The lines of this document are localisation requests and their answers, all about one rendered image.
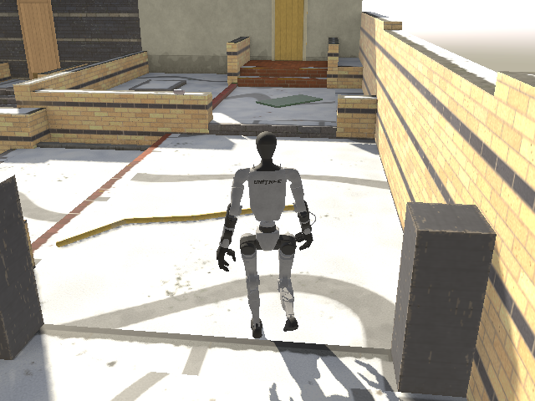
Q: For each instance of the robot left thigh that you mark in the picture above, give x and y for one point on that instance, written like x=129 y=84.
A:
x=248 y=246

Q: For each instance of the right robot upper arm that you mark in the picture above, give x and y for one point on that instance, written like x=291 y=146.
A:
x=296 y=188

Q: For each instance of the robot left forearm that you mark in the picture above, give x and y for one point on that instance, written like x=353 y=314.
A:
x=228 y=229

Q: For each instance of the left robot hand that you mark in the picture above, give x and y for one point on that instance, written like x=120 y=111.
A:
x=220 y=257

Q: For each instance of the humanoid robot head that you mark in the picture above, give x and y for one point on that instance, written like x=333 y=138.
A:
x=266 y=144

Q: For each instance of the robot right forearm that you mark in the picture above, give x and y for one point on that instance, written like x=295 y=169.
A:
x=305 y=221

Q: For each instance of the left robot upper arm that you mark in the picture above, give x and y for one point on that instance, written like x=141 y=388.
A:
x=237 y=190

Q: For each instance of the right robot hand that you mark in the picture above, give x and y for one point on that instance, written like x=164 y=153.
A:
x=301 y=237

